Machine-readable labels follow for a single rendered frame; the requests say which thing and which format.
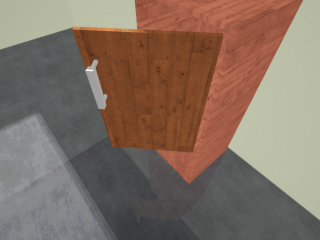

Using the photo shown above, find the cupboard door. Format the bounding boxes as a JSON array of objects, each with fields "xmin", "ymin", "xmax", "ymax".
[{"xmin": 72, "ymin": 26, "xmax": 224, "ymax": 153}]

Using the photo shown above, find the handle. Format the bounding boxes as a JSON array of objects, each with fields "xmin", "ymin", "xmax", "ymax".
[{"xmin": 85, "ymin": 59, "xmax": 108, "ymax": 110}]

